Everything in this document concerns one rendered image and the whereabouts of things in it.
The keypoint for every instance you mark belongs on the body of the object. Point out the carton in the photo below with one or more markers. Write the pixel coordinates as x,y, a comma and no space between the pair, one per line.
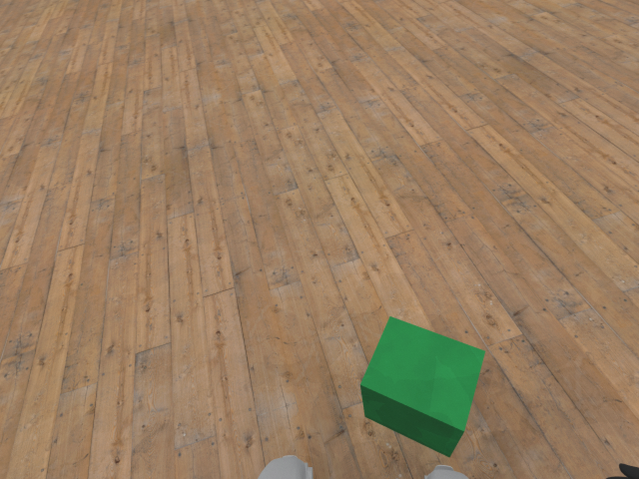
421,384

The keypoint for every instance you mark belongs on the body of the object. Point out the robot left thigh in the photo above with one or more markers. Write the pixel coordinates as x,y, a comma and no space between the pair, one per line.
287,468

